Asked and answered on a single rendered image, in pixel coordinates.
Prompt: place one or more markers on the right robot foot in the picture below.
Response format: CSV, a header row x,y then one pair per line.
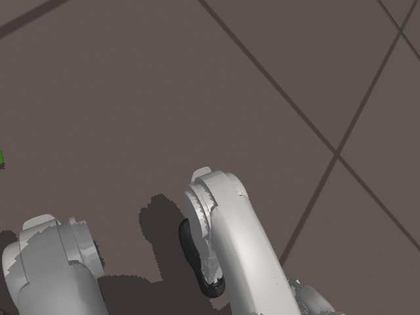
x,y
190,251

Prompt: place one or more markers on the right robot hand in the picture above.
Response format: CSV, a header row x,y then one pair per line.
x,y
309,301

